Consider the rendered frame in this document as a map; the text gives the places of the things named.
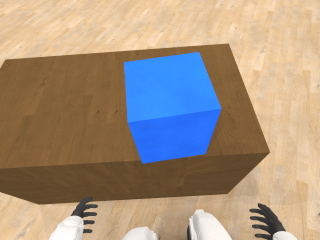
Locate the carton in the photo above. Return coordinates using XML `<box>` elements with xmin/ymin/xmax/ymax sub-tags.
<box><xmin>124</xmin><ymin>52</ymin><xmax>222</xmax><ymax>164</ymax></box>

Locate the pedestal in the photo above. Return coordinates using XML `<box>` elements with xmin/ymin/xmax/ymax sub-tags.
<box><xmin>0</xmin><ymin>43</ymin><xmax>270</xmax><ymax>205</ymax></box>

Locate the robot right thigh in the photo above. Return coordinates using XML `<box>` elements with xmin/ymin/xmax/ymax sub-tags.
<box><xmin>188</xmin><ymin>212</ymin><xmax>232</xmax><ymax>240</ymax></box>

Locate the left robot hand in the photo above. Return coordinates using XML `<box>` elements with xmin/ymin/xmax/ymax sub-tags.
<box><xmin>71</xmin><ymin>196</ymin><xmax>98</xmax><ymax>234</ymax></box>

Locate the robot left forearm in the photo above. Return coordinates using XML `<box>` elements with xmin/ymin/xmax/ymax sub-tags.
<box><xmin>48</xmin><ymin>215</ymin><xmax>84</xmax><ymax>240</ymax></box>

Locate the right robot shin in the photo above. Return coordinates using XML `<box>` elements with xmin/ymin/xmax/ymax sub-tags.
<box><xmin>194</xmin><ymin>209</ymin><xmax>204</xmax><ymax>214</ymax></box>

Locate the right robot hand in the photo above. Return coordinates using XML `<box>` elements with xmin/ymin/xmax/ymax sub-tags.
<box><xmin>249</xmin><ymin>203</ymin><xmax>286</xmax><ymax>240</ymax></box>

